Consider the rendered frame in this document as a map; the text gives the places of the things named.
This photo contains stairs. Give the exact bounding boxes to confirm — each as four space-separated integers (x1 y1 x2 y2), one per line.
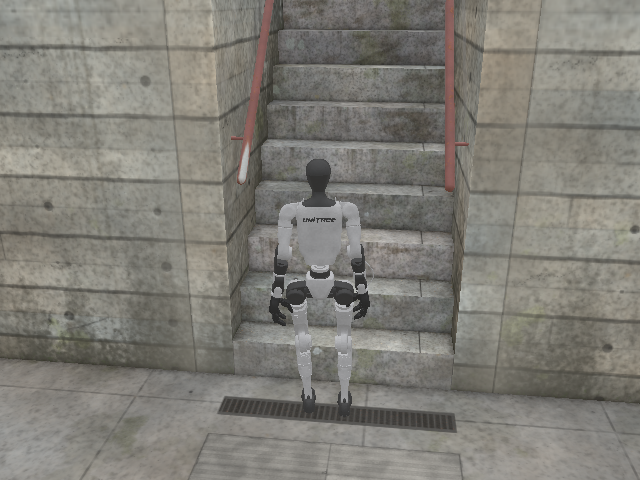
232 0 454 390

